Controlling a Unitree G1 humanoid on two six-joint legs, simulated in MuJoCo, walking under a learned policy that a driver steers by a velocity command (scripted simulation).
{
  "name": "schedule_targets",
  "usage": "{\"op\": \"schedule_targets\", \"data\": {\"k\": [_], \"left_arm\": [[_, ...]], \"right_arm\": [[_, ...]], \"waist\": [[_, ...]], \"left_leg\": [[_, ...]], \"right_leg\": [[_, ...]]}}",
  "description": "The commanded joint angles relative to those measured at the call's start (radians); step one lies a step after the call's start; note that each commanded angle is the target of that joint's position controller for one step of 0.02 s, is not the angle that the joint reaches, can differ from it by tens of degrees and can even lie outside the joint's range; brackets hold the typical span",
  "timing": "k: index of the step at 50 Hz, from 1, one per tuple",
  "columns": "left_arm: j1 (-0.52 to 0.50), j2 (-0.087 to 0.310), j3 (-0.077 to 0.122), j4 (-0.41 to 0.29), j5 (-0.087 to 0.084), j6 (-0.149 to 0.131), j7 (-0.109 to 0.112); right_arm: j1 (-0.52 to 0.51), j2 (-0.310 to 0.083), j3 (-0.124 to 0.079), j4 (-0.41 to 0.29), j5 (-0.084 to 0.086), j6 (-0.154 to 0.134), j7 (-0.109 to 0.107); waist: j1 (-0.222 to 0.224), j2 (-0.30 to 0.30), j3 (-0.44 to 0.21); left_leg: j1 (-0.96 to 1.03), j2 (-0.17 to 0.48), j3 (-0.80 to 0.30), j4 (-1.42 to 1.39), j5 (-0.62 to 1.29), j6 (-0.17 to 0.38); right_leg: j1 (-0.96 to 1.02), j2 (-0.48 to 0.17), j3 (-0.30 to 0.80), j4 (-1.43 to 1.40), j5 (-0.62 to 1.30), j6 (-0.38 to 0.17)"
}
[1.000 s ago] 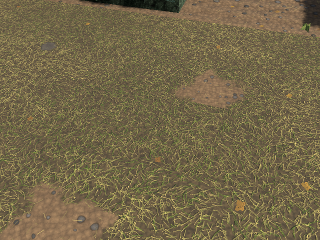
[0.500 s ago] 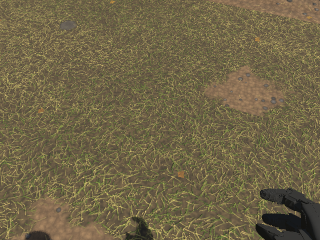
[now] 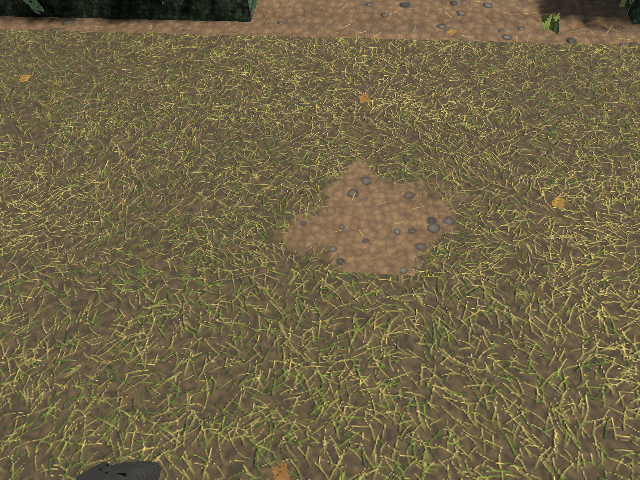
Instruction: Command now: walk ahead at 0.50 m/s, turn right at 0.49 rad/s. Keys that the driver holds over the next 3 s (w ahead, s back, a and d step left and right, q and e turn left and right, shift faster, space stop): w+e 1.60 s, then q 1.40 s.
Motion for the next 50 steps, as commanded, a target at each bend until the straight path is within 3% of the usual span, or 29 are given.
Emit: {"op": "schedule_targets", "data": {"k": [1,2,3,4,5,6,10,14,15,16,22,25,26,28,30,34,36,37,38,39,40,41,42,43,44,45,47,49,50], "left_arm": [[0.385,0.282,0.107,0.016,-0.017,0.007,0.019],[0.385,0.278,0.09,-0.013,-0.012,-0.006,0.009],[0.355,0.205,0.07,-0.017,0.004,-0.018,0.011],[0.303,0.18,0.062,-0.023,0.01,-0.025,0.015],[0.239,0.168,0.058,-0.038,0.01,-0.028,0.017],[0.196,0.15,0.051,-0.053,0.016,-0.03,0.019],[0.211,0.173,0.052,-0.047,0.004,-0.036,0.047],[0.279,0.185,0.058,-0.02,0.009,-0.009,0.072],[0.287,0.198,0.06,-0.026,0.033,-0.011,0.073],[0.288,0.185,0.056,-0.032,0.029,-0.012,0.072],[0.432,0.17,0.046,-0.014,-0.002,-0.012,0.076],[0.562,0.185,0.051,0.06,-0.034,-0.02,0.125],[0.5,0.192,0.047,0.048,-0.024,-0.022,0.137],[0.396,0.19,0.045,0.041,-0.016,-0.009,0.154],[0.356,0.182,0.041,0.028,-0.012,0.003,0.153],[0.374,0.152,0.033,0.041,-0.03,0.019,0.164],[0.364,0.131,0.023,0.076,-0.027,0.021,0.145],[0.411,0.1,0.014,0.119,-0.012,0.018,0.12],[0.468,0.006,-0.003,0.159,-0.005,0.004,0.095],[0.709,-0.054,-0.012,0.153,-0.022,-0.01,0.065],[0.723,0.009,-0.02,0.15,-0.047,-0.026,0.062],[0.637,0.049,-0.014,0.15,-0.047,-0.034,0.069],[0.564,0.047,-0.013,0.065,-0.074,-0.035,0.091],[0.401,0.102,-0.005,0.037,-0.083,-0.016,0.106],[0.272,0.124,-0.001,0.001,-0.064,0.007,0.113],[0.243,0.132,0.019,0.001,-0.048,0.02,0.109],[0.18,0.095,0.027,-0.027,-0.006,0.009,0.094],[0.161,0.032,0.015,-0.035,0.008,-0.01,0.076],[0.162,0.004,0.005,-0.041,0.002,-0.009,0.065]], "right_arm": [[0.012,-0.106,-0.01,-0.101,-0.034,-0.005,-0.007],[0.007,-0.086,0.005,-0.132,-0.022,-0.047,0.023],[-0.079,-0.164,-0.02,-0.148,0.018,-0.074,0.037],[-0.126,-0.162,-0.018,-0.163,0.027,-0.085,0.038],[-0.142,-0.145,-0.019,-0.155,0.009,-0.084,0.027],[-0.123,-0.145,-0.024,-0.15,-0.005,-0.071,0.021],[-0.164,-0.117,-0.029,-0.186,-0.027,-0.021,0.0],[-0.283,-0.065,-0.01,-0.25,-0.041,-0.027,0.015],[-0.226,-0.09,-0.02,-0.226,-0.037,-0.036,0.029],[-0.229,-0.106,-0.025,-0.229,-0.033,-0.041,0.035],[-0.424,-0.147,-0.041,-0.345,-0.005,-0.088,0.074],[-0.544,-0.161,-0.051,-0.396,0.017,-0.123,0.09],[-0.541,-0.165,-0.049,-0.404,0.0,-0.124,0.099],[-0.468,-0.069,-0.012,-0.386,-0.056,-0.126,0.121],[-0.372,-0.049,-0.003,-0.364,-0.032,-0.11,0.128],[-0.273,-0.119,-0.031,-0.342,0.006,-0.074,0.096],[-0.062,-0.167,-0.058,-0.246,0.002,-0.075,0.082],[0.113,-0.172,-0.061,-0.188,0.001,-0.069,0.077],[0.265,-0.166,-0.038,-0.143,-0.024,-0.069,0.088],[0.223,-0.231,-0.045,-0.103,-0.047,-0.075,0.1],[0.244,-0.237,-0.062,-0.098,-0.031,-0.049,0.099],[0.244,-0.195,-0.054,-0.106,-0.032,-0.026,0.095],[0.184,-0.3,-0.08,-0.065,-0.012,-0.017,0.082],[0.075,-0.204,-0.048,-0.116,-0.021,-0.031,0.067],[-0.004,-0.132,-0.018,-0.125,-0.033,-0.047,0.059],[-0.069,-0.037,0.012,-0.117,-0.023,-0.057,0.056],[-0.106,-0.071,0.01,-0.124,-0.048,-0.072,0.025],[-0.029,-0.092,0.009,-0.101,-0.06,-0.077,-0.004],[0.01,-0.098,0.006,-0.09,-0.044,-0.072,-0.008]], "waist": [[0.165,-0.218,-0.197],[0.129,-0.287,-0.344],[0.145,-0.205,-0.249],[0.118,-0.137,-0.135],[0.078,-0.028,-0.069],[0.044,-0.011,-0.079],[0.024,-0.034,-0.076],[0.052,-0.063,-0.102],[0.043,-0.081,-0.158],[0.039,-0.073,-0.148],[0.123,-0.126,-0.021],[0.182,-0.136,0.033],[0.155,-0.101,0.067],[0.127,-0.082,0.017],[0.097,-0.064,-0.009],[0.083,-0.079,0.023],[0.004,-0.024,-0.037],[-0.059,0.014,-0.083],[-0.098,0.113,-0.165],[0.089,0.546,-0.22],[0.053,0.577,-0.28],[0.024,0.367,-0.277],[0.09,0.327,-0.307],[0.066,0.127,-0.206],[0.053,0.066,-0.104],[0.092,0.053,-0.005],[0.085,0.168,0.072],[0.071,0.173,0.025],[0.063,0.15,0.004]], "left_leg": [[-0.5,0.028,-0.019,0.724,0.485,0.023],[-0.734,-0.104,-0.252,0.903,-0.053,0.032],[-0.847,-0.042,-0.329,0.911,-0.003,0.062],[-0.841,-0.003,-0.318,0.823,0.078,0.076],[-0.789,0.037,-0.308,0.736,0.138,0.067],[-0.699,0.069,-0.307,0.662,0.19,0.056],[-0.571,0.062,-0.293,0.427,0.303,-0.005],[-0.565,0.012,-0.27,0.288,0.516,-0.016],[-0.527,0.007,-0.274,0.41,0.606,-0.01],[-0.571,0.013,-0.286,0.437,0.58,-0.006],[-0.997,0.023,-0.357,0.366,0.387,0.039],[-1.286,0.047,-0.46,0.271,0.347,0.03],[-1.16,0.036,-0.428,0.149,0.49,0.027],[-0.73,-0.013,-0.361,0.083,0.907,0.056],[-0.398,-0.041,-0.323,0.081,1.013,0.048],[-0.38,0.067,-0.408,-0.135,0.979,-0.013],[-0.208,0.112,-0.342,-0.304,1.166,-0.026],[0.036,0.183,-0.38,-0.282,1.173,-0.003],[0.313,0.253,-0.434,-0.035,1.317,0.013],[0.495,0.277,-0.423,0.238,1.751,-0.062],[0.492,0.304,-0.528,0.187,1.523,-0.03],[0.393,0.334,-0.546,0.122,1.218,0.035],[0.237,0.462,-0.832,-0.115,0.642,0.166],[0.052,0.455,-0.801,-0.202,0.461,0.183],[-0.127,0.443,-0.716,-0.187,0.461,0.214],[-0.256,0.338,-0.567,-0.193,0.413,0.123],[-0.454,0.157,-0.272,-0.285,0.546,0.042],[-0.368,0.171,-0.246,-0.273,0.804,0.077],[-0.278,0.198,-0.246,-0.269,0.91,0.089]], "right_leg": [[0.694,-0.157,0.42,-0.13,-0.052,-0.192],[0.865,-0.305,0.91,-0.34,-0.246,-0.321],[0.824,-0.301,0.842,-0.38,-0.313,-0.256],[0.687,-0.267,0.696,-0.375,-0.225,-0.208],[0.54,-0.222,0.573,-0.363,-0.079,-0.171],[0.451,-0.182,0.489,-0.364,0.043,-0.143],[0.3,-0.116,0.374,-0.406,0.158,-0.135],[0.308,-0.079,0.332,-0.356,0.265,-0.104],[0.325,-0.104,0.357,-0.319,0.298,-0.109],[0.343,-0.109,0.383,-0.3,0.286,-0.113],[0.658,-0.168,0.628,-0.223,0.052,-0.182],[0.895,-0.221,0.733,-0.153,-0.032,-0.173],[0.698,-0.164,0.655,-0.152,-0.045,-0.156],[0.322,-0.053,0.518,-0.094,-0.164,-0.088],[0.071,-0.004,0.467,-0.071,-0.295,-0.039],[0.307,0.02,0.497,0.179,-0.304,0.027],[0.374,0.074,0.402,0.524,-0.259,0.085],[0.208,0.1,0.349,0.8,-0.466,0.126],[-0.07,0.182,0.333,1.19,-0.851,0.162],[-0.354,0.134,0.325,1.412,-0.763,0.158],[-0.488,0.079,0.277,1.48,-0.692,0.179],[-0.535,0.049,0.215,1.513,-0.605,0.185],[-0.542,0.006,0.133,1.527,-0.438,0.18],[-0.509,-0.08,0.141,1.401,-0.288,0.125],[-0.458,-0.095,0.171,1.357,-0.29,0.103],[-0.407,-0.125,0.235,1.107,-0.152,0.069],[-0.174,-0.067,0.186,0.627,0.071,0.1],[-0.114,-0.038,0.148,0.43,0.195,0.121],[-0.127,-0.031,0.153,0.34,0.208,0.117]]}}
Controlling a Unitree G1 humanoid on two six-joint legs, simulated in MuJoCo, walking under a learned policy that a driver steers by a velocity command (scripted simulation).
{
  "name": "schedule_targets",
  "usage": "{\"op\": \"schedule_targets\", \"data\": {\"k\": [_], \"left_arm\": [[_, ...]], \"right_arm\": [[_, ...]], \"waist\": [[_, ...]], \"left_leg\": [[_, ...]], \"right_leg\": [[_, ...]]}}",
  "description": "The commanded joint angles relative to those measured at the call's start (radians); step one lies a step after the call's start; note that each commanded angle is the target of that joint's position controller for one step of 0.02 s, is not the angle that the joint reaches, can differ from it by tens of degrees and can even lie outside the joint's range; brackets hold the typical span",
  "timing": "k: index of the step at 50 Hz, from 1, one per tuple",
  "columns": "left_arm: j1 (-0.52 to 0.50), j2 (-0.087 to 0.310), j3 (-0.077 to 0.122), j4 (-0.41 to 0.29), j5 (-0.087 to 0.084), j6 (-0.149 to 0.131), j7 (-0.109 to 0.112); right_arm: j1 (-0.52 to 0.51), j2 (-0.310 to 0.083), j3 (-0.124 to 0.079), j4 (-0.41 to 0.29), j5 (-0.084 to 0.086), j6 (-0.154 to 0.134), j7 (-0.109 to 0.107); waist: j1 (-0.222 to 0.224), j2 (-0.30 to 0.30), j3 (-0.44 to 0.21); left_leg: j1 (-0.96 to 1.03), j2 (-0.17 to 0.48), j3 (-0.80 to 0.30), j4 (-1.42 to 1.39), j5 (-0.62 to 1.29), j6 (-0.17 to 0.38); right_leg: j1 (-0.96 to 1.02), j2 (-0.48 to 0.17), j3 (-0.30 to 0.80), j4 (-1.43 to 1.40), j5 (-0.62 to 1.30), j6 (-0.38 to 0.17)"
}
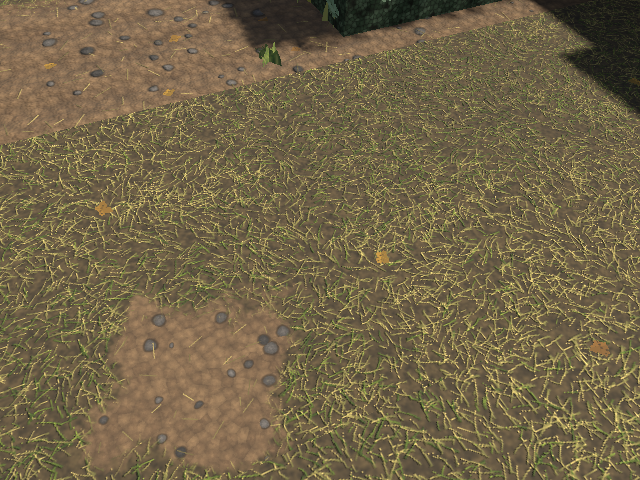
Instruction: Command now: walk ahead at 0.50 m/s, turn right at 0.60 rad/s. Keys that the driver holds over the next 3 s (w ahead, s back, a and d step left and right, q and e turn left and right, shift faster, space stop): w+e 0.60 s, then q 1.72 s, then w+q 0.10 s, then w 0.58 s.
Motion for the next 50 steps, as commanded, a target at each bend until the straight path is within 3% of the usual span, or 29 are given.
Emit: {"op": "schedule_targets", "data": {"k": [1,3,7,10,12,13,14,15,16,17,18,19,21,25,26,29,31,32,33,34,35,36,37,38,39,43,45,47,50], "left_arm": [[-0.07,0.0,0.001,-0.112,0.009,-0.02,-0.027],[-0.143,0.001,-0.001,-0.142,0.01,-0.013,-0.048],[-0.272,0.002,0.002,-0.185,-0.006,-0.008,-0.083],[-0.272,0.021,0.008,-0.2,-0.002,-0.011,-0.097],[-0.11,0.082,0.034,-0.161,0.001,-0.008,-0.09],[0.083,0.147,0.065,-0.11,0.009,-0.007,-0.077],[0.176,0.229,0.081,-0.074,0.006,-0.004,-0.054],[0.15,0.284,0.076,-0.105,0.013,-0.02,-0.055],[0.136,0.219,0.07,-0.1,0.016,-0.023,-0.05],[0.058,0.183,0.056,-0.11,0.012,-0.027,-0.048],[-0.02,0.166,0.048,-0.122,0.008,-0.03,-0.05],[-0.069,0.152,0.041,-0.139,0.011,-0.034,-0.045],[-0.093,0.146,0.035,-0.145,0.018,-0.037,-0.035],[-0.023,0.195,0.053,-0.103,0.013,-0.017,-0.001],[-0.037,0.204,0.056,-0.109,0.036,-0.01,0.001],[-0.041,0.154,0.038,-0.138,0.013,0.004,-0.003],[-0.093,0.141,0.031,-0.16,0.014,0.003,0.001],[-0.119,0.106,0.021,-0.172,0.02,-0.006,0.003],[0.014,0.003,-0.006,-0.185,0.022,-0.012,0.006],[0.257,0.007,-0.008,-0.109,0.006,-0.019,0.001],[0.243,0.084,0.009,-0.07,-0.04,-0.018,0.005],[0.094,0.144,0.019,-0.074,-0.035,-0.002,0.016],[0.0,0.147,0.015,-0.098,0.0,0.01,0.021],[-0.046,0.153,0.016,-0.122,0.032,0.023,0.018],[-0.068,0.152,0.015,-0.14,0.047,0.027,0.013],[-0.216,0.049,-0.028,-0.202,0.038,0.009,0.013],[-0.223,0.053,-0.033,-0.202,0.018,0.011,0.018],[-0.245,0.074,-0.032,-0.209,0.009,0.02,0.019],[-0.237,0.074,-0.031,-0.217,0.028,0.009,-0.005]], "right_arm": [[-0.079,-0.195,-0.036,-0.086,0.022,-0.024,-0.031],[-0.042,-0.217,-0.049,-0.081,0.042,-0.006,-0.036],[0.022,-0.211,-0.058,-0.069,0.039,0.04,-0.044],[-0.014,-0.254,-0.072,-0.108,0.035,0.067,-0.057],[-0.074,-0.285,-0.084,-0.147,0.04,0.07,-0.057],[-0.149,-0.294,-0.087,-0.176,0.053,0.058,-0.049],[-0.169,-0.21,-0.063,-0.217,0.021,0.034,-0.029],[-0.076,-0.148,-0.034,-0.269,0.022,-0.009,0.004],[-0.17,-0.215,-0.055,-0.293,0.053,-0.04,0.028],[-0.214,-0.228,-0.057,-0.32,0.072,-0.047,0.034],[-0.23,-0.213,-0.058,-0.318,0.054,-0.043,0.026],[-0.214,-0.222,-0.064,-0.315,0.032,-0.031,0.018],[-0.206,-0.218,-0.069,-0.328,0.029,-0.01,0.015],[-0.384,-0.105,-0.029,-0.402,0.001,-0.001,0.015],[-0.319,-0.112,-0.035,-0.377,0.003,-0.006,0.018],[-0.279,-0.157,-0.055,-0.389,0.04,-0.004,0.016],[-0.184,-0.189,-0.075,-0.374,0.041,-0.015,0.016],[-0.094,-0.228,-0.089,-0.351,0.03,-0.026,0.018],[-0.052,-0.329,-0.106,-0.35,-0.003,-0.037,0.019],[-0.082,-0.313,-0.095,-0.361,-0.004,-0.032,0.028],[-0.094,-0.27,-0.086,-0.333,0.024,-0.036,0.041],[-0.139,-0.194,-0.061,-0.346,0.035,-0.034,0.05],[-0.197,-0.147,-0.038,-0.353,0.043,-0.032,0.054],[-0.24,-0.137,-0.024,-0.359,0.05,-0.03,0.057],[-0.267,-0.158,-0.026,-0.36,0.056,-0.025,0.053],[-0.189,-0.247,-0.053,-0.318,0.054,0.029,0.018],[-0.159,-0.275,-0.066,-0.312,0.051,0.075,0.002],[-0.152,-0.277,-0.071,-0.322,0.065,0.121,-0.007],[-0.21,-0.256,-0.067,-0.358,0.078,0.164,-0.026]], "waist": [[0.021,0.18,0.022],[-0.008,0.106,0.045],[-0.051,0.075,0.098],[-0.012,0.118,0.04],[0.08,0.149,-0.043],[0.189,0.112,-0.113],[0.184,-0.105,-0.168],[0.085,-0.18,-0.302],[0.133,-0.027,-0.248],[0.082,0.037,-0.114],[0.029,0.12,-0.035],[-0.001,0.109,-0.019],[-0.031,0.074,-0.012],[0.028,0.024,-0.023],[0.004,0.008,-0.102],[-0.018,-0.032,-0.099],[-0.103,-0.076,-0.071],[-0.153,-0.029,-0.09],[-0.078,0.262,-0.187],[0.031,0.407,-0.234],[0.035,0.328,-0.165],[0.003,0.146,-0.066],[0.009,0.064,-0.022],[0.036,0.056,-0.022],[0.051,0.068,-0.006],[0.004,0.169,-0.043],[-0.007,0.219,-0.1],[-0.02,0.233,-0.118],[0.007,0.223,-0.129]], "left_leg": [[-0.005,0.298,-0.143,-0.218,0.827,0.023],[0.118,0.325,-0.124,-0.223,0.876,0.005],[0.232,0.304,-0.03,-0.202,0.926,-0.045],[0.242,0.295,0.042,-0.069,1.295,-0.04],[0.155,0.298,0.051,0.167,1.44,-0.02],[0.028,0.246,0.079,0.414,1.301,-0.03],[-0.302,0.101,0.061,0.799,0.292,-0.041],[-0.617,-0.023,-0.165,1.056,-0.292,-0.064],[-0.71,0.032,-0.245,0.988,-0.197,-0.035],[-0.693,0.071,-0.23,0.862,-0.106,-0.025],[-0.631,0.105,-0.201,0.768,-0.05,-0.031],[-0.562,0.125,-0.194,0.709,-0.014,-0.048],[-0.456,0.136,-0.172,0.604,0.033,-0.086],[-0.287,0.045,-0.085,0.304,0.279,-0.12],[-0.142,0.0,-0.045,0.407,0.421,-0.127],[-0.046,-0.025,-0.065,0.363,0.29,-0.131],[0.011,-0.024,-0.076,0.168,0.249,-0.119],[0.067,0.017,-0.106,0.06,0.299,-0.09],[0.246,0.294,-0.451,0.028,0.619,0.044],[0.297,0.469,-0.781,-0.034,0.96,0.206],[0.239,0.506,-0.875,-0.092,0.84,0.304],[0.163,0.455,-0.754,-0.078,0.77,0.315],[0.049,0.406,-0.646,-0.078,0.792,0.288],[-0.01,0.354,-0.566,-0.085,0.787,0.263],[-0.048,0.298,-0.503,-0.111,0.766,0.239],[0.018,0.19,-0.366,-0.101,0.91,0.171],[0.045,0.187,-0.356,-0.073,0.908,0.166],[0.054,0.19,-0.388,-0.064,0.805,0.157],[0.031,0.165,-0.462,-0.033,0.603,0.114]], "right_leg": [[0.069,-0.002,0.053,-0.314,0.132,-0.01],[0.012,0.003,0.031,-0.411,0.101,-0.036],[0.003,0.022,-0.063,-0.524,0.048,-0.066],[0.17,0.083,-0.165,-0.532,-0.089,-0.097],[0.422,0.117,-0.176,-0.559,-0.17,-0.137],[0.685,0.119,-0.128,-0.71,-0.03,-0.186],[0.99,-0.085,0.208,-0.739,0.165,-0.283],[1.208,-0.31,0.695,-0.794,0.107,-0.502],[1.113,-0.276,0.656,-0.889,-0.115,-0.461],[0.963,-0.23,0.546,-0.932,-0.189,-0.397],[0.8,-0.18,0.463,-0.966,-0.138,-0.347],[0.699,-0.147,0.407,-0.982,-0.064,-0.325],[0.55,-0.098,0.332,-1.0,0.001,-0.307],[0.388,0.016,0.192,-0.931,0.111,-0.252],[0.319,0.023,0.169,-0.884,0.185,-0.24],[0.304,0.019,0.247,-0.831,0.06,-0.214],[0.391,0.02,0.291,-0.69,0.051,-0.174],[0.43,0.067,0.262,-0.478,0.112,-0.123],[0.295,0.171,0.217,-0.106,-0.333,-0.044],[0.161,0.231,0.252,0.132,-0.658,0.001],[0.033,0.202,0.24,0.273,-0.604,0.019],[0.001,0.147,0.19,0.334,-0.532,0.034],[0.034,0.103,0.18,0.295,-0.451,0.029],[0.093,0.048,0.139,0.233,-0.418,0.034],[0.14,0.015,0.102,0.136,-0.384,0.038],[0.246,0.021,0.002,-0.33,-0.331,0.068],[0.32,0.061,-0.017,-0.45,-0.286,0.078],[0.361,0.085,-0.021,-0.545,-0.216,0.073],[0.489,0.1,-0.007,-0.743,-0.06,0.034]]}}
Over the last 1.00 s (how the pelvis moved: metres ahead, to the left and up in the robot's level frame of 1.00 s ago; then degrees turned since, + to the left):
0.60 0.06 -0.16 -34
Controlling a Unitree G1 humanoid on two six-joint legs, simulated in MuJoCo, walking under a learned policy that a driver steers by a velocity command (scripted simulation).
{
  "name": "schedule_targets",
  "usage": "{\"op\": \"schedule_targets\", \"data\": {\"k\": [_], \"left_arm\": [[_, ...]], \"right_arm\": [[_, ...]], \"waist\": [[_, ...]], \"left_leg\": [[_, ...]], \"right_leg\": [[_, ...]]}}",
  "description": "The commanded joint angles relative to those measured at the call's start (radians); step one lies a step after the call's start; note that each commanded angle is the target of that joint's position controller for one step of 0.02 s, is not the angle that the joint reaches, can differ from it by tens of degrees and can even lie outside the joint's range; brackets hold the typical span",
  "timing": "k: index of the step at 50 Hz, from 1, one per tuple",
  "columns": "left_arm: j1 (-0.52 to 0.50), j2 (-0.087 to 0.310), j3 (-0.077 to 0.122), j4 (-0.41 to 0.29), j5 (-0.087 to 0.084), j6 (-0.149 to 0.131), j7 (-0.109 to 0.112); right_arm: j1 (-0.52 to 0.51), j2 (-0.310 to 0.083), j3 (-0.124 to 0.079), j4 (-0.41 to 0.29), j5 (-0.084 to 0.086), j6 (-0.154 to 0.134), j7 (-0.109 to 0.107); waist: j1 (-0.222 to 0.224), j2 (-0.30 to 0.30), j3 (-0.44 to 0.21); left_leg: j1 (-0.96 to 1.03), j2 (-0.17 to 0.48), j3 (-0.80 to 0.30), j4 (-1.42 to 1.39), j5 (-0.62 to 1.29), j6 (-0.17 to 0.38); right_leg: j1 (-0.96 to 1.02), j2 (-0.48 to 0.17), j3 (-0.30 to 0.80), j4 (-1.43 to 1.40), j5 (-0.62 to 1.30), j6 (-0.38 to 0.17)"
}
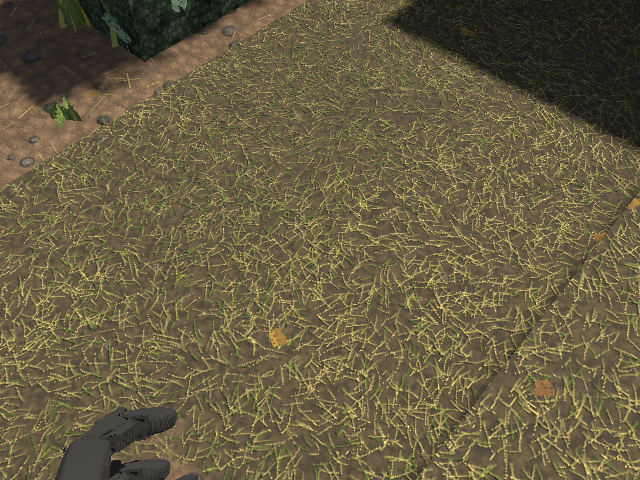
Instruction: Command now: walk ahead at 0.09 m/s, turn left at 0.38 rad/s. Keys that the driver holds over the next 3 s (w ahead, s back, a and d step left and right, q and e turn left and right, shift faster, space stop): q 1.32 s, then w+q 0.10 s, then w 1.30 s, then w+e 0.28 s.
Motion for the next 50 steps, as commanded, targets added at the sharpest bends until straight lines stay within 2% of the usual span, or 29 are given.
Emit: {"op": "schedule_targets", "data": {"k": [1,2,3,4,5,6,7,8,10,12,15,18,19,21,22,23,24,25,26,27,28,29,31,35,39,42,44,45,50], "left_arm": [[0.073,0.086,0.035,-0.052,0.028,-0.028,-0.019],[0.116,0.132,0.051,-0.038,0.043,-0.033,-0.018],[0.158,0.18,0.065,-0.033,0.058,-0.02,-0.014],[0.184,0.211,0.081,-0.022,0.054,-0.006,-0.017],[0.155,0.177,0.07,-0.032,0.039,-0.008,-0.016],[0.116,0.137,0.063,-0.023,0.028,-0.013,-0.014],[0.081,0.119,0.055,-0.026,0.023,-0.018,-0.016],[0.054,0.121,0.055,-0.02,0.02,-0.02,-0.017],[0.038,0.133,0.06,-0.006,0.027,-0.016,-0.008],[0.027,0.142,0.065,0.003,0.027,-0.002,0.001],[0.037,0.166,0.076,0.015,0.015,0.015,0.007],[0.065,0.205,0.088,0.037,-0.003,0.02,0.009],[0.064,0.22,0.093,0.04,-0.017,0.023,0.011],[0.055,0.222,0.095,0.052,-0.04,0.027,0.013],[0.103,0.191,0.091,0.07,-0.039,0.024,0.011],[0.126,0.135,0.073,0.031,0.018,0.022,0.004],[0.01,0.196,0.089,0.0,0.021,0.008,0.003],[-0.007,0.236,0.105,0.007,-0.004,0.011,0.008],[0.017,0.242,0.114,0.025,-0.006,0.021,0.016],[0.052,0.228,0.114,0.049,0.004,0.036,0.026],[0.075,0.216,0.112,0.054,0.009,0.044,0.029],[0.087,0.209,0.113,0.056,0.008,0.047,0.024],[0.085,0.189,0.106,0.058,0.002,0.045,0.018],[0.063,0.173,0.097,0.047,0.001,0.036,0.013],[0.053,0.177,0.101,0.044,-0.002,0.025,0.003],[0.022,0.164,0.097,0.033,-0.002,0.012,-0.009],[0.022,0.159,0.095,0.035,0.001,0.002,-0.022],[0.016,0.15,0.093,0.037,0.009,-0.004,-0.028],[0.036,0.148,0.092,0.046,0.002,-0.029,-0.057]], "right_arm": [[-0.113,-0.144,-0.036,-0.115,0.015,0.018,-0.028],[-0.101,-0.103,-0.022,-0.129,0.004,0.005,-0.033],[-0.025,-0.063,-0.009,-0.126,-0.015,-0.011,-0.03],[0.014,-0.089,-0.014,-0.133,-0.02,-0.018,-0.026],[0.011,-0.161,-0.04,-0.115,-0.021,-0.016,-0.026],[-0.01,-0.167,-0.046,-0.12,-0.015,-0.007,-0.031],[0.003,-0.175,-0.055,-0.105,-0.013,0.009,-0.04],[-0.003,-0.167,-0.055,-0.11,-0.019,0.022,-0.044],[-0.025,-0.128,-0.044,-0.135,-0.02,0.032,-0.041],[-0.051,-0.087,-0.023,-0.16,-0.019,0.031,-0.029],[-0.092,-0.081,-0.01,-0.197,-0.013,0.028,-0.006],[-0.088,-0.1,-0.011,-0.219,-0.014,0.027,0.012],[-0.062,-0.105,-0.012,-0.217,-0.013,0.026,0.017],[0.012,-0.097,-0.015,-0.196,-0.015,0.021,0.025],[0.015,-0.144,-0.03,-0.202,-0.018,0.015,0.021],[-0.003,-0.285,-0.061,-0.236,-0.024,0.008,0.009],[0.002,-0.286,-0.051,-0.252,-0.061,-0.016,0.024],[-0.038,-0.258,-0.041,-0.249,-0.079,-0.035,0.033],[-0.091,-0.231,-0.036,-0.245,-0.053,-0.042,0.031],[-0.124,-0.196,-0.024,-0.248,-0.02,-0.038,0.02],[-0.14,-0.175,-0.013,-0.253,-0.002,-0.031,0.008],[-0.141,-0.157,-0.004,-0.252,-0.009,-0.023,0.001],[-0.113,-0.144,0.002,-0.246,-0.018,-0.015,-0.012],[-0.063,-0.166,-0.005,-0.225,-0.016,-0.005,-0.03],[-0.067,-0.187,-0.017,-0.223,-0.018,0.002,-0.033],[-0.078,-0.192,-0.023,-0.225,-0.021,0.009,-0.036],[-0.093,-0.196,-0.028,-0.231,-0.022,0.015,-0.033],[-0.09,-0.199,-0.03,-0.23,-0.025,0.017,-0.03],[-0.136,-0.203,-0.038,-0.242,-0.016,0.033,-0.024]], "waist": [[0.096,0.14,-0.197],[0.089,0.06,-0.244],[0.075,-0.157,-0.277],[0.082,-0.271,-0.302],[0.084,-0.175,-0.221],[0.068,-0.158,-0.157],[0.056,-0.114,-0.14],[0.045,-0.114,-0.132],[0.035,-0.126,-0.148],[0.039,-0.143,-0.181],[0.067,-0.173,-0.182],[0.077,-0.181,-0.176],[0.067,-0.18,-0.18],[0.026,-0.141,-0.177],[0.04,-0.019,-0.14],[0.093,0.334,-0.109],[0.015,0.237,-0.164],[0.038,0.123,-0.131],[0.072,0.067,-0.093],[0.086,0.063,-0.088],[0.095,0.09,-0.091],[0.102,0.105,-0.103],[0.087,0.096,-0.128],[0.055,0.118,-0.14],[0.042,0.142,-0.128],[0.032,0.157,-0.114],[0.031,0.16,-0.118],[0.025,0.163,-0.123],[0.038,0.185,-0.146]], "left_leg": [[0.079,0.139,-0.222,0.015,0.417,0.123],[-0.004,0.096,-0.182,0.119,0.214,0.079],[-0.206,-0.03,-0.071,0.315,-0.226,0.017],[-0.305,-0.066,0.022,0.538,-0.462,-0.038],[-0.362,-0.01,0.024,0.687,-0.385,-0.079],[-0.418,0.01,0.025,0.76,-0.356,-0.096],[-0.39,0.027,0.015,0.771,-0.306,-0.112],[-0.352,0.027,0.035,0.777,-0.26,-0.122],[-0.274,0.021,0.092,0.722,-0.197,-0.128],[-0.207,0.026,0.128,0.64,-0.146,-0.126],[-0.155,0.044,0.159,0.493,-0.13,-0.104],[-0.116,0.049,0.179,0.362,-0.14,-0.064],[-0.09,0.046,0.192,0.311,-0.118,-0.043],[0.026,0.019,0.219,0.088,0.026,0.017],[0.107,0.063,0.092,-0.044,0.243,0.063],[0.243,0.354,-0.334,-0.051,0.772,0.193],[0.147,0.449,-0.426,-0.101,0.841,0.363],[0.09,0.41,-0.362,-0.121,0.683,0.372],[0.077,0.351,-0.299,-0.117,0.558,0.316],[0.09,0.309,-0.251,-0.111,0.499,0.266],[0.087,0.277,-0.223,-0.109,0.497,0.24],[0.092,0.252,-0.207,-0.108,0.503,0.23],[0.14,0.237,-0.204,-0.108,0.507,0.226],[0.215,0.231,-0.24,-0.113,0.485,0.225],[0.202,0.219,-0.3,-0.124,0.338,0.223],[0.17,0.202,-0.355,-0.132,0.22,0.223],[0.14,0.194,-0.385,-0.129,0.199,0.225],[0.13,0.191,-0.405,-0.134,0.161,0.224],[0.087,0.167,-0.478,-0.108,0.262,0.209]], "right_leg": [[0.228,0.03,-0.05,-0.239,0.255,-0.046],[0.392,-0.09,0.01,-0.222,0.545,-0.094],[0.571,-0.282,0.169,-0.188,0.887,-0.223],[0.516,-0.452,0.334,-0.262,0.743,-0.377],[0.448,-0.415,0.306,-0.292,0.559,-0.391],[0.417,-0.379,0.253,-0.266,0.573,-0.35],[0.366,-0.338,0.168,-0.267,0.586,-0.324],[0.322,-0.32,0.114,-0.263,0.649,-0.317],[0.278,-0.28,0.021,-0.269,0.675,-0.305],[0.276,-0.268,-0.033,-0.254,0.664,-0.311],[0.281,-0.293,-0.052,-0.247,0.598,-0.318],[0.287,-0.324,-0.03,-0.219,0.509,-0.307],[0.279,-0.332,-0.025,-0.184,0.519,-0.297],[0.209,-0.309,-0.069,-0.083,0.431,-0.23],[0.091,-0.24,-0.144,0.069,0.235,-0.142],[-0.247,-0.083,-0.218,0.389,-0.362,-0.024],[-0.299,-0.004,-0.052,0.57,-0.445,-0.004],[-0.301,-0.011,-0.01,0.665,-0.377,-0.009],[-0.316,-0.027,0.001,0.686,-0.285,-0.01],[-0.322,-0.04,0.01,0.694,-0.215,0.001],[-0.303,-0.044,0.016,0.697,-0.162,0.012],[-0.284,-0.033,0.011,0.704,-0.129,0.019],[-0.283,-0.019,0.005,0.687,-0.083,0.028],[-0.291,-0.006,0.008,0.575,-0.056,0.043],[-0.248,-0.004,0.017,0.435,-0.066,0.051],[-0.207,0.004,0.02,0.325,-0.082,0.037],[-0.15,0.013,0.019,0.254,-0.101,0.027],[-0.117,0.023,0.015,0.211,-0.113,0.019],[0.049,0.052,0.014,0.027,-0.124,-0.009]]}}
Over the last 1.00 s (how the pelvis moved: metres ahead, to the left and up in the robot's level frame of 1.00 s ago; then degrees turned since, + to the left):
0.41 -0.03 0.01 -18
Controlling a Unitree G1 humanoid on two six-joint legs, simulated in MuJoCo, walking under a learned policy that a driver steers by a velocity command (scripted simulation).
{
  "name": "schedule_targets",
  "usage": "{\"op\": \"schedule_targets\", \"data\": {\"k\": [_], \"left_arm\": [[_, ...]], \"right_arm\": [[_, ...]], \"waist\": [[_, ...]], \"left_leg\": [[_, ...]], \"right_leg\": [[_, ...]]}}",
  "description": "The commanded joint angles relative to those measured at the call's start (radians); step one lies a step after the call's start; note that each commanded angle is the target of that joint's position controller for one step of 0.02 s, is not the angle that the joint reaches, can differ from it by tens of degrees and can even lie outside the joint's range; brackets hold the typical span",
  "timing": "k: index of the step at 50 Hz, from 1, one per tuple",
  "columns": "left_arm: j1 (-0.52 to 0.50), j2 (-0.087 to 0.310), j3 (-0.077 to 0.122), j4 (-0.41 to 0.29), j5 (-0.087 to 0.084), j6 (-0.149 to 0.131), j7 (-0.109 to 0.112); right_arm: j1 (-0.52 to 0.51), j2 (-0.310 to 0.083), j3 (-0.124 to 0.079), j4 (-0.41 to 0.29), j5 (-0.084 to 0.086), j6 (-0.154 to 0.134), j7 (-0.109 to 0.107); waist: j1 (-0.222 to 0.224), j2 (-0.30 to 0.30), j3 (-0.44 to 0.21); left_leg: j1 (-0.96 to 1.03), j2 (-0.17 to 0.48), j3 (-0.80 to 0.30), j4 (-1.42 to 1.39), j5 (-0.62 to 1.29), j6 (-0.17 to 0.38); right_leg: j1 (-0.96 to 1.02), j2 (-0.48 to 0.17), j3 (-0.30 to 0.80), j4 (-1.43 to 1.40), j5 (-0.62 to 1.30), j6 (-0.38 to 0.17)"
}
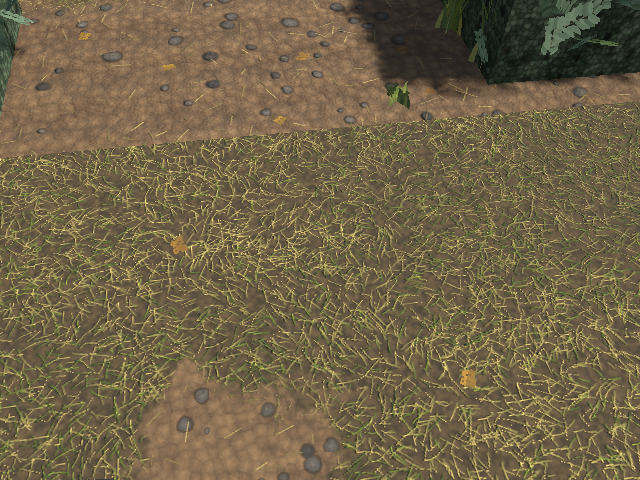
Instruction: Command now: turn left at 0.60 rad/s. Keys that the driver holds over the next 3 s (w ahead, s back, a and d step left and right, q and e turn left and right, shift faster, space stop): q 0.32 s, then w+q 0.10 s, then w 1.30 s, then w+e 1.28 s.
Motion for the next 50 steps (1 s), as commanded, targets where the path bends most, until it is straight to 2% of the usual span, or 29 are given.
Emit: {"op": "schedule_targets", "data": {"k": [1,3,4,5,6,7,8,9,11,15,19,24,29,32,33,34,35,36,37,38,39,40,42,43,45,46,47,49,50], "left_arm": [[-0.018,0.081,0.022,-0.073,0.0,-0.031,-0.016],[0.041,0.076,0.025,-0.054,0.006,-0.035,-0.019],[0.073,0.089,0.031,-0.042,0.014,-0.034,-0.017],[0.086,0.141,0.036,-0.048,0.032,-0.025,-0.011],[0.101,0.196,0.039,-0.065,0.056,-0.014,-0.011],[0.07,0.22,0.049,-0.063,0.055,-0.019,-0.011],[-0.024,0.151,0.029,-0.087,0.042,-0.02,-0.005],[-0.075,0.104,0.01,-0.096,0.031,-0.016,0.007],[-0.097,0.071,-0.012,-0.103,0.013,-0.01,0.023],[0.017,0.081,-0.018,-0.075,0.025,0.007,0.043],[0.077,0.13,0.002,-0.054,0.013,0.01,0.038],[0.132,0.177,0.024,-0.008,-0.007,-0.016,0.011],[0.135,0.203,0.025,0.046,-0.024,-0.029,-0.013],[0.106,0.189,0.013,0.067,-0.055,-0.02,-0.021],[0.095,0.144,-0.005,0.07,-0.044,-0.026,-0.025],[0.051,0.064,-0.033,0.051,-0.014,-0.039,-0.038],[0.024,0.08,-0.023,-0.011,-0.004,-0.057,-0.04],[0.016,0.166,0.002,-0.014,-0.024,-0.071,-0.038],[0.045,0.186,0.012,-0.007,-0.039,-0.076,-0.043],[0.08,0.191,0.016,0.01,-0.043,-0.077,-0.043],[0.082,0.187,0.019,0.015,-0.023,-0.075,-0.039],[0.089,0.166,0.013,0.024,-0.007,-0.079,-0.04],[0.098,0.131,0.003,0.03,0.0,-0.077,-0.041],[0.133,0.125,0.005,0.056,0.0,-0.082,-0.048],[0.076,0.142,0.016,0.036,-0.015,-0.079,-0.047],[0.005,0.146,0.024,0.006,-0.031,-0.082,-0.043],[-0.032,0.136,0.021,-0.011,-0.028,-0.087,-0.044],[-0.117,0.105,0.012,-0.04,-0.011,-0.098,-0.059],[-0.122,0.081,0.006,-0.045,0.003,-0.102,-0.068]], "right_arm": [[-0.048,-0.176,-0.057,-0.079,0.008,-0.004,-0.001],[-0.086,-0.168,-0.055,-0.087,0.025,-0.006,-0.004],[-0.077,-0.151,-0.05,-0.084,0.027,-0.009,-0.007],[-0.006,-0.095,-0.038,-0.075,0.012,-0.01,-0.009],[0.048,-0.14,-0.058,-0.07,0.009,-0.02,-0.018],[0.035,-0.207,-0.08,-0.081,-0.009,-0.03,-0.015],[0.042,-0.245,-0.096,-0.047,-0.004,-0.025,-0.017],[0.072,-0.236,-0.101,-0.018,-0.002,-0.008,-0.023],[0.101,-0.201,-0.096,-0.006,-0.001,0.008,-0.025],[0.05,-0.161,-0.081,-0.035,0.023,0.004,-0.026],[0.034,-0.147,-0.073,-0.046,0.011,0.0,-0.022],[-0.02,-0.097,-0.045,-0.065,-0.002,-0.034,0.002],[-0.002,-0.072,-0.032,-0.036,0.003,-0.071,0.026],[0.126,-0.06,-0.037,0.025,0.003,-0.084,0.043],[0.215,-0.077,-0.049,0.059,0.008,-0.084,0.043],[0.333,-0.134,-0.067,0.08,0.011,-0.085,0.038],[0.323,-0.269,-0.095,0.052,0.006,-0.093,0.044],[0.265,-0.221,-0.085,0.042,0.003,-0.115,0.049],[0.196,-0.161,-0.063,0.03,-0.001,-0.134,0.05],[0.161,-0.14,-0.055,0.024,0.002,-0.146,0.053],[0.142,-0.124,-0.051,0.029,0.007,-0.148,0.051],[0.141,-0.117,-0.048,0.034,0.001,-0.148,0.047],[0.147,-0.116,-0.05,0.049,-0.009,-0.151,0.041],[0.182,-0.138,-0.056,0.058,-0.026,-0.158,0.037],[0.212,-0.144,-0.052,0.075,-0.024,-0.168,0.035],[0.265,-0.122,-0.049,0.116,-0.001,-0.179,0.016],[0.303,-0.12,-0.047,0.137,0.002,-0.183,0.006],[0.286,-0.133,-0.05,0.154,-0.001,-0.189,-0.017],[0.293,-0.123,-0.046,0.162,0.001,-0.186,-0.024]], "waist": [[0.013,0.186,-0.129],[0.058,0.17,-0.141],[0.07,0.123,-0.154],[0.037,-0.111,-0.185],[0.028,-0.196,-0.131],[0.009,-0.205,-0.082],[-0.012,-0.142,-0.035],[-0.026,-0.127,-0.01],[-0.022,-0.12,-0.004],[0.043,-0.128,-0.036],[0.087,-0.162,-0.057],[0.119,-0.13,-0.028],[0.089,-0.138,-0.015],[0.001,-0.102,-0.038],[-0.042,-0.076,-0.075],[-0.092,0.085,-0.118],[-0.067,0.209,-0.081],[-0.055,0.133,-0.023],[-0.017,0.15,0.026],[0.004,0.153,0.031],[0.013,0.147,0.036],[0.021,0.144,0.026],[0.034,0.104,0.002],[0.03,0.074,-0.054],[0.026,0.076,-0.022],[0.018,0.113,0.018],[0.006,0.12,0.043],[0.003,0.121,0.115],[-0.006,0.105,0.092]], "left_leg": [[0.147,0.242,-0.329,-0.083,0.173,0.174],[0.101,0.21,-0.336,-0.048,0.152,0.137],[0.024,0.173,-0.301,0.007,0.057,0.1],[-0.121,0.044,-0.145,0.268,-0.293,0.033],[-0.285,-0.094,-0.009,0.489,-0.539,-0.03],[-0.329,-0.021,0.055,0.679,-0.501,-0.079],[-0.308,0.026,0.072,0.772,-0.396,-0.098],[-0.304,0.02,0.083,0.819,-0.315,-0.108],[-0.312,0.019,0.111,0.938,-0.245,-0.126],[-0.375,0.054,0.158,0.863,-0.209,-0.152],[-0.384,0.127,0.215,0.642,-0.202,-0.156],[-0.313,0.184,0.262,0.406,-0.239,-0.093],[-0.088,0.161,0.331,0.177,-0.209,-0.021],[0.196,0.124,0.39,-0.063,-0.06,0.038],[0.368,0.137,0.356,-0.06,-0.072,0.056],[0.532,0.303,0.114,-0.13,-0.129,0.099],[0.55,0.507,-0.264,-0.203,-0.29,0.245],[0.442,0.524,-0.276,-0.252,-0.365,0.282],[0.394,0.467,-0.185,-0.266,-0.353,0.25],[0.372,0.424,-0.115,-0.284,-0.285,0.225],[0.359,0.401,-0.05,-0.296,-0.168,0.207],[0.324,0.375,0.009,-0.286,0.012,0.2],[0.287,0.347,0.103,-0.272,0.258,0.195],[0.296,0.36,0.122,-0.226,0.304,0.209],[0.281,0.348,0.137,-0.235,0.241,0.198],[0.358,0.376,0.107,-0.229,0.157,0.165],[0.406,0.388,0.097,-0.213,0.153,0.156],[0.278,0.33,0.179,-0.216,0.084,0.135],[0.267,0.324,0.199,-0.184,0.072,0.133]], "right_leg": [[0.029,0.009,0.001,-0.129,0.01,-0.019],[0.161,-0.003,-0.015,-0.319,0.145,-0.044],[0.28,-0.049,-0.01,-0.398,0.249,-0.069],[0.415,-0.252,0.188,-0.421,0.399,-0.152],[0.359,-0.426,0.352,-0.424,0.59,-0.298],[0.226,-0.502,0.422,-0.486,0.456,-0.378],[0.166,-0.414,0.305,-0.499,0.342,-0.333],[0.14,-0.32,0.195,-0.491,0.255,-0.271],[0.137,-0.277,0.1,-0.476,0.316,-0.251],[0.292,-0.279,0.042,-0.471,0.308,-0.279],[0.389,-0.324,0.065,-0.528,0.03,-0.275],[0.37,-0.372,0.083,-0.596,-0.114,-0.289],[0.266,-0.344,0.006,-0.615,-0.027,-0.297],[0.112,-0.312,-0.06,-0.507,-0.023,-0.257],[-0.002,-0.279,-0.104,-0.402,0.007,-0.218],[-0.168,-0.183,-0.212,-0.087,-0.041,-0.138],[-0.456,-0.062,-0.205,0.143,-0.181,-0.088],[-0.493,-0.118,-0.096,0.262,-0.163,-0.092],[-0.492,-0.146,-0.064,0.283,-0.069,-0.098],[-0.475,-0.162,-0.063,0.28,-0.005,-0.102],[-0.459,-0.172,-0.065,0.258,0.049,-0.088],[-0.422,-0.167,-0.079,0.277,0.114,-0.074],[-0.385,-0.156,-0.093,0.266,0.215,-0.047],[-0.349,-0.15,-0.093,0.326,0.286,-0.041],[-0.406,-0.14,-0.081,0.299,0.353,-0.043],[-0.496,-0.157,-0.02,0.23,0.37,-0.054],[-0.563,-0.154,-0.01,0.189,0.394,-0.06],[-0.482,-0.137,-0.043,-0.026,0.61,-0.059],[-0.439,-0.133,-0.06,-0.063,0.693,-0.066]]}}
Over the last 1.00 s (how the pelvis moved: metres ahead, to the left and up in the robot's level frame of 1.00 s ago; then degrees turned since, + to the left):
-0.02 -0.03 0.00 36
